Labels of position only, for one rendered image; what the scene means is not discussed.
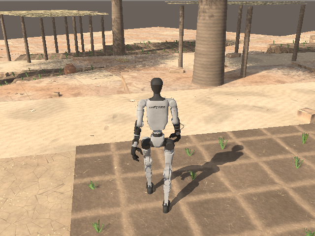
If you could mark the left robot shin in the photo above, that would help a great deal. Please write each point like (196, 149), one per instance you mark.
(148, 173)

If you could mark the robot right forearm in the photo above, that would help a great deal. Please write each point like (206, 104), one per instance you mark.
(177, 128)

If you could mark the robot left forearm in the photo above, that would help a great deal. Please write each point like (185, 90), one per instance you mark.
(136, 135)

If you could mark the robot head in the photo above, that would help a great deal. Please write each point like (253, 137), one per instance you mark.
(156, 85)

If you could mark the right robot upper arm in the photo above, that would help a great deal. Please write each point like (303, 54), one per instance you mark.
(174, 110)

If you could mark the left robot hand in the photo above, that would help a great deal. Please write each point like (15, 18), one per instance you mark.
(133, 150)

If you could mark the right robot hand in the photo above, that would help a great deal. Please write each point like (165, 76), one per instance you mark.
(174, 135)

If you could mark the left robot upper arm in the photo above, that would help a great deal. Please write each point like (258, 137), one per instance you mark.
(140, 112)

